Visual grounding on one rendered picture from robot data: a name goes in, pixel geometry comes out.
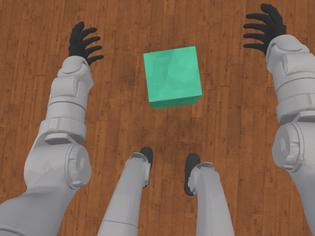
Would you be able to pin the left robot forearm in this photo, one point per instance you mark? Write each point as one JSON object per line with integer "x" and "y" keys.
{"x": 67, "y": 106}

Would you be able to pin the right robot upper arm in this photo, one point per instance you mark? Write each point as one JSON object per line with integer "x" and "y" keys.
{"x": 294, "y": 151}

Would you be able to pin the right robot forearm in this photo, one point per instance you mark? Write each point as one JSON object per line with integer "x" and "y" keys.
{"x": 293, "y": 69}

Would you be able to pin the robot left shin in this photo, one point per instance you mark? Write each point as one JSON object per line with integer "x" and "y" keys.
{"x": 137, "y": 155}

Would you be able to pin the robot right foot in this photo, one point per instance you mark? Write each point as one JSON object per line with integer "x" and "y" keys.
{"x": 191, "y": 161}

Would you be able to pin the carton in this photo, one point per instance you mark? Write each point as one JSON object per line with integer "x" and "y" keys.
{"x": 172, "y": 77}

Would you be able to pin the left robot upper arm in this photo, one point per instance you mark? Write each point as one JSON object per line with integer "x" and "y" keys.
{"x": 53, "y": 175}

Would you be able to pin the robot right hand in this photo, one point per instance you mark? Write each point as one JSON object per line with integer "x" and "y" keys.
{"x": 272, "y": 28}

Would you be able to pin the robot left hand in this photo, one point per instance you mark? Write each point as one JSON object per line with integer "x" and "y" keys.
{"x": 78, "y": 45}

